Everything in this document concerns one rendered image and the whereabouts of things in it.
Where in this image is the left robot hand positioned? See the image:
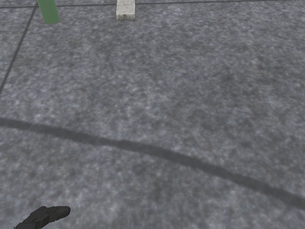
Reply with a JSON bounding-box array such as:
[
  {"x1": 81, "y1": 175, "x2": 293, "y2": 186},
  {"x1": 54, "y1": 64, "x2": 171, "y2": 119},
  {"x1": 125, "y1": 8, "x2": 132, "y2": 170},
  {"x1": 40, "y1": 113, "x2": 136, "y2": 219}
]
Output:
[{"x1": 13, "y1": 206, "x2": 71, "y2": 229}]

